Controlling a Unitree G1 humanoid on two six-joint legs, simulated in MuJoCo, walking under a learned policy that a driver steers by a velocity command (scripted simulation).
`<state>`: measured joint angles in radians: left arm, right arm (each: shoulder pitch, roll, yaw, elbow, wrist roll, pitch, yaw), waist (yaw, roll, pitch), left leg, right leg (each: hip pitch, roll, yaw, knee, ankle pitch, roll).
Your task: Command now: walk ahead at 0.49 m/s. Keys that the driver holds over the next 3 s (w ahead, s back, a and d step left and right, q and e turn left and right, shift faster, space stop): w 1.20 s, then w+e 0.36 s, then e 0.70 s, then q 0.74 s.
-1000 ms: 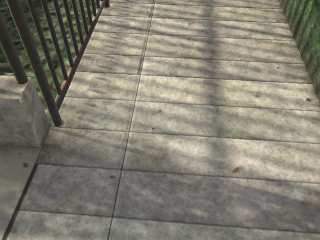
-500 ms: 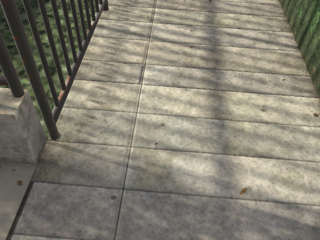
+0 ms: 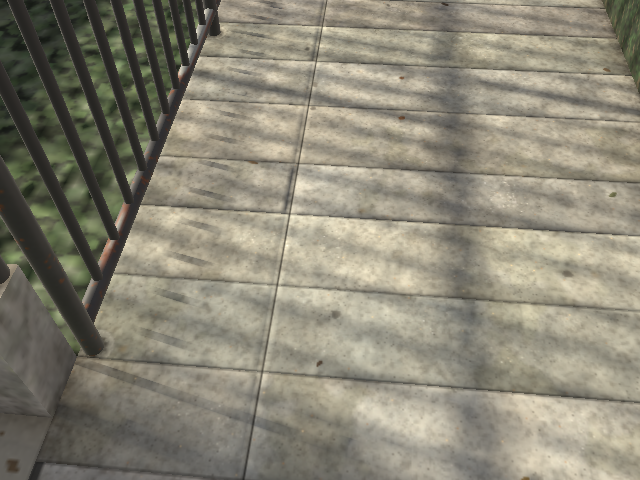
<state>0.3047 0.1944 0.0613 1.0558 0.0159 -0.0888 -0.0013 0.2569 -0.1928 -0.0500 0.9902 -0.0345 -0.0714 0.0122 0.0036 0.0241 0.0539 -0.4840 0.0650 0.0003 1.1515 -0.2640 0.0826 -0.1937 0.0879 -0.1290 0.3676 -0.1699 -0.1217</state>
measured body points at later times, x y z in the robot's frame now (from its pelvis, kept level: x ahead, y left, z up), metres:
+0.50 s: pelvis +0.29 +0.05 +0.00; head +0.32 +0.06 +0.44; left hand +0.29 +0.29 -0.16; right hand +0.37 -0.20 -0.14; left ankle +0.34 +0.11 -0.74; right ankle +0.18 -0.07 -0.65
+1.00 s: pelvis +0.58 +0.00 -0.02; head +0.62 -0.01 +0.43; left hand +0.74 +0.23 -0.14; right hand +0.52 -0.24 -0.17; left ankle +0.38 +0.11 -0.66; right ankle +0.67 -0.07 -0.74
